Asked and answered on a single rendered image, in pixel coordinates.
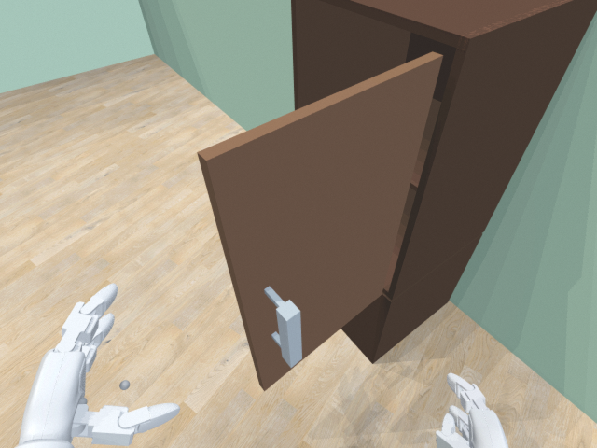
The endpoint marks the cupboard door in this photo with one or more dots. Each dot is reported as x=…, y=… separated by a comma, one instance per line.
x=310, y=205

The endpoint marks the robot left hand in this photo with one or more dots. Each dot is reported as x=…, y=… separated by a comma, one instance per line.
x=52, y=410

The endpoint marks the handle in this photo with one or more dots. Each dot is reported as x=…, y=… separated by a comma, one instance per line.
x=289, y=325

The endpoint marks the robot right hand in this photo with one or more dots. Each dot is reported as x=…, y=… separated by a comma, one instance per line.
x=480, y=429

